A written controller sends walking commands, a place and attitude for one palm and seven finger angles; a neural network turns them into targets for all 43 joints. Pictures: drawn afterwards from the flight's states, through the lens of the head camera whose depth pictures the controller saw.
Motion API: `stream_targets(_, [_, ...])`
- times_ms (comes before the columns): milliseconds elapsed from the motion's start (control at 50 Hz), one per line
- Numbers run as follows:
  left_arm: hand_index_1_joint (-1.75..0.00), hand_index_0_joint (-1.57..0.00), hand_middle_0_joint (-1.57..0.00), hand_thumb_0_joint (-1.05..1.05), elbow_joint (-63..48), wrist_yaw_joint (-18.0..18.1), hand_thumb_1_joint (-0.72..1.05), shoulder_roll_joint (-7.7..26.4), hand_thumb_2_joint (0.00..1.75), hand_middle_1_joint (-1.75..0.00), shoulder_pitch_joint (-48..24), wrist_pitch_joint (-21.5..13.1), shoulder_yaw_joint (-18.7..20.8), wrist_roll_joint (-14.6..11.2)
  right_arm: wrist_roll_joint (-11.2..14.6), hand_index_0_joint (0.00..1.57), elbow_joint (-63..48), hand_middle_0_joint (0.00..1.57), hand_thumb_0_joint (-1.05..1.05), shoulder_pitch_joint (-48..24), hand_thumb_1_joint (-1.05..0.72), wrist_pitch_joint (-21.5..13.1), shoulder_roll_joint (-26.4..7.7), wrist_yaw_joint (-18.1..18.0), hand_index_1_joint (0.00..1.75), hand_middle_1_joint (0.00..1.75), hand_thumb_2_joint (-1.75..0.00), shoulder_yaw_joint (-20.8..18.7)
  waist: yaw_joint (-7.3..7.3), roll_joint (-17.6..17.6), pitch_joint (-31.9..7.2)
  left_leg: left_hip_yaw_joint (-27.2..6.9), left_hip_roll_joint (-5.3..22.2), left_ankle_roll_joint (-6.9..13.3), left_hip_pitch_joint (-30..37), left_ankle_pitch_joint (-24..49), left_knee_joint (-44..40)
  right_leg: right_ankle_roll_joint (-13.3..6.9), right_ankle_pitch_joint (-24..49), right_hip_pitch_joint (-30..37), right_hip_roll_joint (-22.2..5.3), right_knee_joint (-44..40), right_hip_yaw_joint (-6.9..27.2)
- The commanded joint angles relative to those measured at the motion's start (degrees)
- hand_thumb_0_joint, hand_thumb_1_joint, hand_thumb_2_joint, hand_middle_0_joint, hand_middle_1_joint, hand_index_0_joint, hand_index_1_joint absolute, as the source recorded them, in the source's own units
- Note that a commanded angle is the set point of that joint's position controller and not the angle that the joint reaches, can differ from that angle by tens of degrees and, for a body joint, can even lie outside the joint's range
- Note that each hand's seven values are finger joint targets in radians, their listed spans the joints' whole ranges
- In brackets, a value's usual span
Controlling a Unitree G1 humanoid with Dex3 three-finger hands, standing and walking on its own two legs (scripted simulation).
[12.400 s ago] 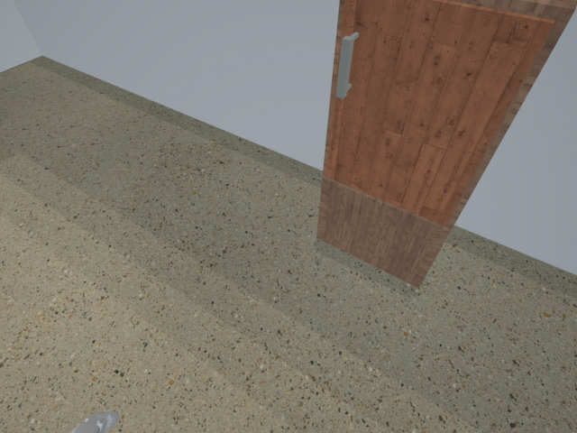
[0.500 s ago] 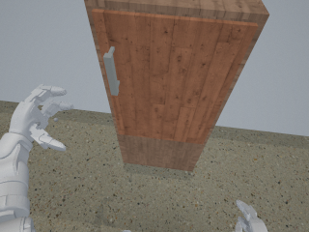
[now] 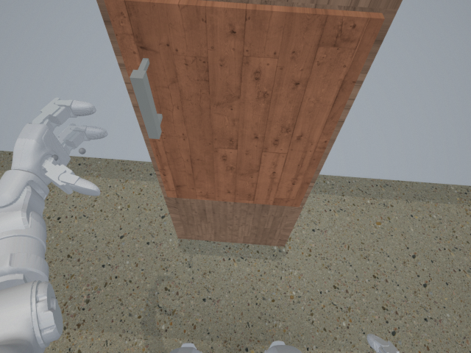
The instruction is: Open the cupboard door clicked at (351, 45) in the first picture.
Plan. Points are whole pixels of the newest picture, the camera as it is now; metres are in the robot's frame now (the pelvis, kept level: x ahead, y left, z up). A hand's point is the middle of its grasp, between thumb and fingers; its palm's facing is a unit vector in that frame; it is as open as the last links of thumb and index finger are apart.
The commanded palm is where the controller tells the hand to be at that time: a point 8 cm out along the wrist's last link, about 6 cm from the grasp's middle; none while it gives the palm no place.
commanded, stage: move the hooked fingers beside the handle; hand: left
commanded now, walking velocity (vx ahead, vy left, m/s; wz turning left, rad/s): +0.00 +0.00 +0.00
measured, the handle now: (150, 100) +0.56 +0.17 +0.09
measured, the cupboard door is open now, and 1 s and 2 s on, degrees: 0 0 0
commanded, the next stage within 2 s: slide the fingers in behind the handle in 1.54 s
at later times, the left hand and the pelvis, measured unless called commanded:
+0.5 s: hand (99, 122) +0.48 +0.24 +0.11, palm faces -0.10 -1.00 +0.00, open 14.0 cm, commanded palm +0.47 +0.29 +0.10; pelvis +0.00 +0.00 -0.01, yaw -1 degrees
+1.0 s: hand (113, 106) +0.53 +0.23 +0.09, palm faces -0.09 -1.00 -0.01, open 13.9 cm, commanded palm +0.51 +0.28 +0.09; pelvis +0.01 +0.01 -0.01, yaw -2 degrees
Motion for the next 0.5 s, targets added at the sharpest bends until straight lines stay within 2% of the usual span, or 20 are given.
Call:
stream_targets(0, [-1.20,-0.30,-0.30,0.00,-8.96,0.53,-0.50,18.54,0.30,-1.20,-23.59,-3.88,3.46,-0.70,-0.02,0.20,-5.74,0.20,0.00,4.08,-0.90,-1.14,-9.57,-0.27,0.30,0.30,-0.90,-3.90,-0.17,3.56,-19.60,-1.80,-0.72,0.74,9.45,17.46,-5.15,-1.44,17.34,9.66,1.69,-3.68,0.69])
stream_targets(60, [-1.20,-0.30,-0.30,0.00,-6.01,0.83,-0.50,17.63,0.30,-1.20,-26.27,-4.47,2.19,0.01,-0.06,0.20,-5.19,0.20,0.00,4.84,-0.90,-0.48,-9.66,-0.21,0.30,0.30,-0.90,-3.98,-1.21,2.77,-19.02,-1.77,-0.68,0.90,8.87,15.03,-4.83,-1.26,15.10,7.80,1.71,-3.88,0.77])
stream_targets(80, [-1.20,-0.30,-0.30,0.00,-7.08,0.78,-0.50,18.06,0.30,-1.20,-28.96,-5.25,2.22,-0.28,-0.14,0.20,-5.09,0.20,0.00,4.91,-0.90,-0.33,-9.76,-0.28,0.30,0.30,-0.90,-3.91,-1.27,3.72,-19.86,-2.06,-0.66,0.85,9.61,16.44,-4.53,-1.58,15.92,7.81,1.84,-3.34,0.65])
stream_targets(100, [-1.20,-0.30,-0.30,0.00,-6.71,0.79,-0.50,18.87,0.30,-1.20,-28.77,-5.38,2.84,-0.04,-0.23,0.20,-4.87,0.20,0.00,5.46,-0.90,-0.13,-9.83,-0.17,0.30,0.30,-0.90,-4.06,-1.15,4.45,-22.18,-2.04,-0.60,0.79,10.60,17.20,-4.28,-1.40,16.51,8.07,1.86,-3.20,0.88])
stream_targets(120, [-1.20,-0.30,-0.30,0.00,-6.07,0.97,-0.50,20.29,0.30,-1.20,-29.20,-5.64,3.82,0.42,-0.33,0.20,-4.56,0.20,0.00,5.79,-0.90,0.18,-9.91,-0.21,0.30,0.30,-0.90,-4.07,-0.98,4.56,-22.67,-2.19,-0.57,0.72,10.38,18.25,-4.01,-1.43,17.46,8.50,1.79,-2.84,0.89])
stream_targets(140, [-1.20,-0.30,-0.30,0.00,-5.97,0.91,-0.50,18.94,0.30,-1.20,-29.59,-5.73,2.60,0.61,-0.32,0.20,-4.61,0.20,0.00,5.81,-0.90,0.35,-9.67,-0.08,0.30,0.30,-0.90,-4.05,-1.29,4.99,-22.97,-2.01,-0.65,0.76,10.50,18.30,-3.81,-1.31,17.64,8.28,1.78,-2.82,0.93])
stream_targets(160, [-1.20,-0.30,-0.30,0.00,-4.92,0.95,-0.50,18.85,0.30,-1.20,-29.82,-5.69,2.53,0.75,-0.36,0.20,-4.37,0.20,0.00,5.92,-0.90,0.50,-9.69,-0.03,0.30,0.30,-0.90,-4.04,-1.48,5.07,-22.13,-1.89,-0.60,0.80,10.10,17.65,-3.70,-1.29,17.14,7.59,1.75,-3.02,0.98])
stream_targets(220, [-1.20,-0.30,-0.30,0.00,-0.88,1.22,-0.50,21.55,0.30,-1.20,-32.03,-5.29,3.96,1.36,-0.43,0.20,-3.86,0.20,0.00,6.75,-0.90,1.44,-10.17,-0.06,0.30,0.30,-0.90,-3.86,-2.01,2.89,-20.88,-1.94,-0.55,1.00,6.85,15.77,-3.47,-1.13,16.32,7.70,1.82,-2.87,1.12])
stream_targets(240, [-1.20,-0.30,-0.30,0.00,-1.31,1.32,-0.50,21.23,0.30,-1.20,-33.32,-5.42,3.18,1.79,-0.39,0.20,-3.81,0.20,0.00,6.91,-0.90,1.67,-10.08,-0.05,0.30,0.30,-0.90,-3.90,-2.42,3.33,-21.11,-2.02,-0.55,1.09,6.94,15.91,-3.43,-1.12,16.40,7.38,1.82,-2.72,1.08])
stream_targets(280, [-1.20,-0.30,-0.30,0.00,-1.83,1.40,-0.50,21.21,0.30,-1.20,-34.00,-5.91,3.22,1.81,-0.67,0.20,-4.06,0.20,0.00,7.39,-0.90,1.95,-10.09,0.06,0.30,0.30,-0.90,-3.92,-2.11,6.03,-23.21,-1.92,-0.68,0.97,8.52,18.16,-2.72,-1.50,17.61,7.09,2.05,-2.05,1.09])
stream_targets(300, [-1.20,-0.30,-0.30,0.00,-1.63,1.36,-0.50,21.61,0.30,-1.20,-36.19,-5.97,2.83,2.15,-0.65,0.20,-3.41,0.20,0.00,7.71,-0.90,2.21,-10.13,0.08,0.30,0.30,-0.90,-3.90,-3.05,6.09,-23.42,-2.05,-0.40,0.92,8.75,18.01,-2.46,-1.23,17.54,6.16,2.04,-2.13,1.10])
stream_targets(320, [-1.20,-0.30,-0.30,0.00,0.14,1.51,-0.50,22.80,0.30,-1.20,-36.98,-5.99,3.69,2.37,-0.71,0.20,-3.06,0.20,0.00,8.20,-0.90,2.50,-10.36,0.03,0.30,0.30,-0.90,-3.93,-3.31,3.52,-22.69,-2.25,-0.31,1.09,7.45,16.77,-2.26,-1.04,16.71,6.24,2.11,-2.31,1.16])
stream_targets(340, [-1.20,-0.30,-0.30,0.00,1.77,1.44,-0.50,22.26,0.30,-1.20,-36.47,-5.77,3.16,2.41,-0.57,0.20,-3.02,0.20,0.00,8.34,-0.90,2.70,-10.33,0.01,0.30,0.30,-0.90,-3.85,-3.52,3.65,-21.65,-2.11,-0.41,1.16,6.48,16.36,-2.34,-1.08,16.59,6.06,2.12,-2.45,1.23])
stream_targets(380, [-1.20,-0.30,-0.30,0.00,0.63,1.46,-0.50,21.84,0.30,-1.20,-38.95,-6.21,2.49,2.63,-0.79,0.20,-3.07,0.20,0.00,8.87,-0.90,2.89,-10.40,0.09,0.30,0.30,-0.90,-3.91,-3.60,6.03,-23.79,-2.38,-0.44,1.05,8.23,17.97,-1.83,-1.39,17.04,5.19,2.28,-1.71,1.08])
stream_targets(400, [-1.20,-0.30,-0.30,0.00,1.48,1.60,-0.50,22.65,0.30,-1.20,-39.46,-6.05,2.83,3.07,-0.89,0.20,-2.58,0.20,0.00,9.34,-0.90,3.15,-10.56,0.10,0.30,0.30,-0.90,-4.00,-4.07,5.75,-24.28,-2.52,-0.19,0.97,8.67,17.89,-1.67,-1.14,16.56,4.17,2.24,-1.81,0.92])
stream_targets(460, [-1.20,-0.30,-0.30,0.00,5.15,2.00,-0.50,24.57,0.30,-1.20,-40.03,-5.27,3.64,3.96,-0.97,0.20,-2.34,0.20,0.00,10.10,-0.90,3.72,-10.88,0.24,0.30,0.30,-0.90,-3.71,-4.37,5.08,-22.12,-2.38,-0.21,1.13,5.53,15.62,-1.48,-1.06,14.89,3.64,2.18,-2.04,1.09])
stream_targets(480, [-1.20,-0.30,-0.30,0.00,3.90,2.12,-0.50,25.66,0.30,-1.20,-41.92,-5.74,4.17,3.81,-1.11,0.20,-2.51,0.20,0.00,10.41,-0.90,3.84,-10.98,0.17,0.30,0.30,-0.90,-3.66,-4.33,4.99,-23.61,-2.63,-0.31,1.20,5.78,16.86,-1.21,-1.27,15.97,4.69,2.41,-1.45,1.06])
